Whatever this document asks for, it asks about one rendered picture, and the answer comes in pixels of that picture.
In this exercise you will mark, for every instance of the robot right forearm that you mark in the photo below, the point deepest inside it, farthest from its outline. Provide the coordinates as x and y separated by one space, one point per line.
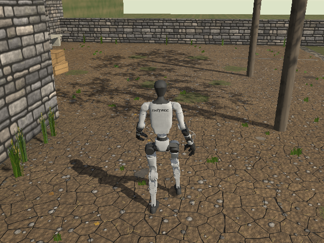
187 135

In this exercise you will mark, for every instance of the right robot hand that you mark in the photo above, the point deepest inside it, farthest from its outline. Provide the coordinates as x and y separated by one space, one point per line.
192 148

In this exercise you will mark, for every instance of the right robot upper arm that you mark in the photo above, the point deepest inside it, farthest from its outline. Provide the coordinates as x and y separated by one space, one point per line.
179 114

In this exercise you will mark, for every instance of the robot left forearm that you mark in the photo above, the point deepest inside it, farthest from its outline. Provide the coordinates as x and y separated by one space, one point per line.
138 130

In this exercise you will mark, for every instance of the left robot hand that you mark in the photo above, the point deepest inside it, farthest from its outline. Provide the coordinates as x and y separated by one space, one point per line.
139 138

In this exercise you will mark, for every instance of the robot left shin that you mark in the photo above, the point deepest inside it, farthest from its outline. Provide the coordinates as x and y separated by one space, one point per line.
152 190

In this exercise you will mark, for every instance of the left robot foot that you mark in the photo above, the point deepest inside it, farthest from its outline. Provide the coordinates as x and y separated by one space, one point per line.
153 209

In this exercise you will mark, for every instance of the left robot upper arm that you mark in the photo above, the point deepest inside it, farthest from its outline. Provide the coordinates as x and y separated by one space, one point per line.
142 115

